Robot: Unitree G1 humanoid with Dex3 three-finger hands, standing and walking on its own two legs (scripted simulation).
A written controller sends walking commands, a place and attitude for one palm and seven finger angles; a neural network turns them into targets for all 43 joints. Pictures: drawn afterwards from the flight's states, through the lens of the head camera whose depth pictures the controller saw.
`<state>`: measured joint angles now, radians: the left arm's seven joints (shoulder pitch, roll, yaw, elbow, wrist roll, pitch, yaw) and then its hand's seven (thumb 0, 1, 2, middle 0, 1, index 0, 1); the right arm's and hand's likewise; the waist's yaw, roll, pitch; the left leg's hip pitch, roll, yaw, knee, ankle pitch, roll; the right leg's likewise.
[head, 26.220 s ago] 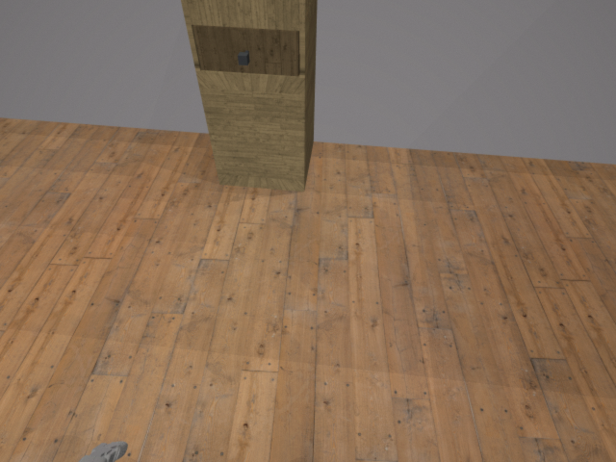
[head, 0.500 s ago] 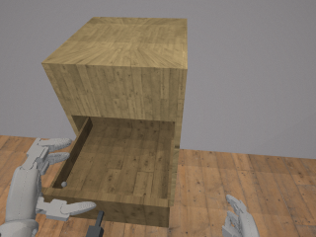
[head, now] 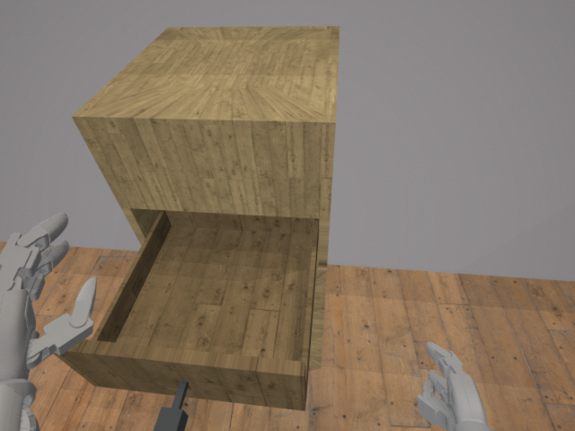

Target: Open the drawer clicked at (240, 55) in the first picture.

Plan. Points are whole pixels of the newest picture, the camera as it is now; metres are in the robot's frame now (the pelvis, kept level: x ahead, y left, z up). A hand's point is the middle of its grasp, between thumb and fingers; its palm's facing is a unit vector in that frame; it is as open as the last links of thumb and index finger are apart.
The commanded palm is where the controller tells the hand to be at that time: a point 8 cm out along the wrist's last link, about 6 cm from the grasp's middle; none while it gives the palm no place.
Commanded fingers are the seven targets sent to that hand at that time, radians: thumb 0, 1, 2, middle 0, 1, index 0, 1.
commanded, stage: draw the hand back to the body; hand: left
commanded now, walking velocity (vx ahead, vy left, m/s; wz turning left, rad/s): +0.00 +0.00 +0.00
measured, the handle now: (175, 409) +0.17 +0.21 -0.10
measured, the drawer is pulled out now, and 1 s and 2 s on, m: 0.30 0.30 0.30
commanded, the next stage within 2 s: step back with the hand held close in 0.20 s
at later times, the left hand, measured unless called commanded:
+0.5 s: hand (81, 326) +0.18 +0.24 +0.15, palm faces +0.33 -0.82 -0.47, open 7.4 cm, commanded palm +0.10 +0.28 +0.17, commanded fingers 0.00 0.90 0.90 -0.20 -0.30 -0.20 -0.30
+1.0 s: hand (15, 407) +0.10 +0.26 +0.15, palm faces +0.36 -0.81 -0.46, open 7.4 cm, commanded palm +0.04 +0.30 +0.17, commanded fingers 0.00 0.90 0.90 -0.20 -0.30 -0.20 -0.30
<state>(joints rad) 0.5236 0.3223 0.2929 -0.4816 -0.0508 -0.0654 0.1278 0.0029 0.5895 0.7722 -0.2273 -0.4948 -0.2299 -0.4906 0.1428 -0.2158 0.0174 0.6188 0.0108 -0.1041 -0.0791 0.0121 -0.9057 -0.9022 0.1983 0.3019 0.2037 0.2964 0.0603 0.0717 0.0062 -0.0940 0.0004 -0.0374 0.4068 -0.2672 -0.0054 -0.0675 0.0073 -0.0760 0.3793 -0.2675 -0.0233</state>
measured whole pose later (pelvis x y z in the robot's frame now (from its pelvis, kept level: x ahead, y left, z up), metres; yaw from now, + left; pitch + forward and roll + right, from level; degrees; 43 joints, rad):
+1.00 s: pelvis -0.09 +0.02 -0.01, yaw +1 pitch +2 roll -2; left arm 0.65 0.39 0.37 -0.66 -0.04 -0.18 0.15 0.01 0.88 0.90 -0.21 -0.30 -0.21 -0.30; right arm 0.14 -0.18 0.02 0.54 0.02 -0.05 -0.07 0.01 -0.90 -0.90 0.20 0.30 0.21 0.30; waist 0.01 -0.01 0.04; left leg -0.42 -0.01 -0.05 0.60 -0.23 0.02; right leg -0.36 -0.01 -0.10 0.53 -0.20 -0.01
